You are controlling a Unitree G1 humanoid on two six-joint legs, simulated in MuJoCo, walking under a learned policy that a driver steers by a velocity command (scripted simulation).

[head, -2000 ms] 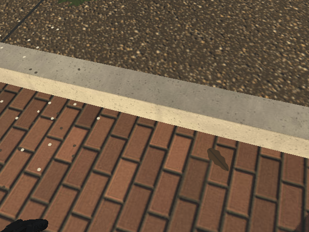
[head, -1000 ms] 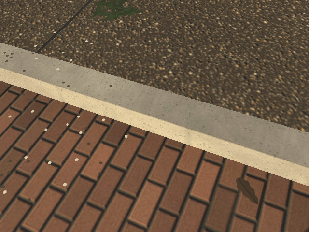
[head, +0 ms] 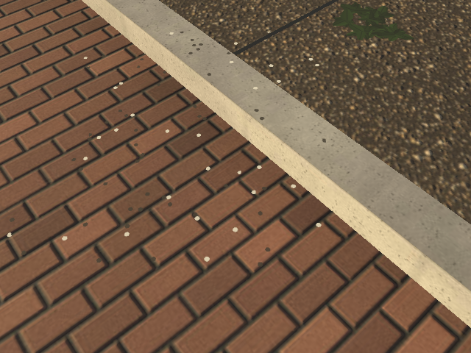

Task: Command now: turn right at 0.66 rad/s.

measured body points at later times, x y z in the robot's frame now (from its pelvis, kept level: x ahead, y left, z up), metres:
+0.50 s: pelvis -0.01 +0.01 +0.00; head +0.05 -0.02 +0.45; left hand +0.28 +0.16 -0.09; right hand -0.02 -0.31 -0.10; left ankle -0.02 +0.11 -0.74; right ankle -0.04 -0.13 -0.70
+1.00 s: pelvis +0.01 -0.03 +0.00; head +0.03 -0.04 +0.45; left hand +0.29 +0.11 -0.09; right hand -0.02 -0.34 -0.11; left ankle +0.05 +0.09 -0.70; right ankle -0.04 -0.12 -0.74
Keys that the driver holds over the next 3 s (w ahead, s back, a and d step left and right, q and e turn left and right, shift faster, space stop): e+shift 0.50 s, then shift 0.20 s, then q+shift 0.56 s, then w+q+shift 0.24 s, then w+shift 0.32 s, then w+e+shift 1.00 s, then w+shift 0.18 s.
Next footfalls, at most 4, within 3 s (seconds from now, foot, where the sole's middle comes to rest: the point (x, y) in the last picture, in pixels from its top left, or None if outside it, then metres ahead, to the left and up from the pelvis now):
0.06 left None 0.01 0.11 -0.77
0.58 right None -0.01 -0.14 -0.77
1.10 left None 0.08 0.07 -0.77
1.60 right None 0.20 -0.15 -0.77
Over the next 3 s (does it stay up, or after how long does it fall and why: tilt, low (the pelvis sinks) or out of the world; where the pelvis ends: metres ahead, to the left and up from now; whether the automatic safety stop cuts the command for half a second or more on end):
stays up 1.23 -0.15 0.08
